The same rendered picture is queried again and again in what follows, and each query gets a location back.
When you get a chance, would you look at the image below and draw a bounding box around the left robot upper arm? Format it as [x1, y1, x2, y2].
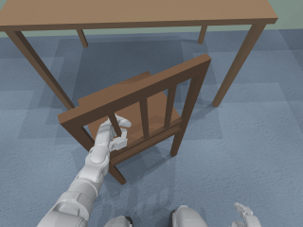
[39, 210, 88, 227]

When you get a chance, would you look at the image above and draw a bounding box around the left robot forearm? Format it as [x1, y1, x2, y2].
[37, 145, 110, 227]

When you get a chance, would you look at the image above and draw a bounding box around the chair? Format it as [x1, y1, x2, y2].
[58, 53, 212, 185]

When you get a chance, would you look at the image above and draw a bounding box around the robot right shin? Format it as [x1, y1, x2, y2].
[176, 205, 188, 211]

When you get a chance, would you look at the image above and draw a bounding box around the table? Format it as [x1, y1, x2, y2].
[0, 0, 278, 111]

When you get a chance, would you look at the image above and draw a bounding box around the right robot hand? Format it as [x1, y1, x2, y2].
[229, 202, 262, 227]

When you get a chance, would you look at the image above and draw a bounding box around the robot left thigh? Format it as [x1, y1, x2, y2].
[104, 217, 133, 227]

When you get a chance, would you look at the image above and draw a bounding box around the left robot hand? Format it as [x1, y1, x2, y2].
[94, 114, 132, 152]

